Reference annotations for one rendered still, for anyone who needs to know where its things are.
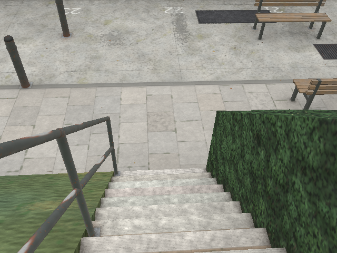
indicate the stairs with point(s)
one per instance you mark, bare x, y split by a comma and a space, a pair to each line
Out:
172, 211

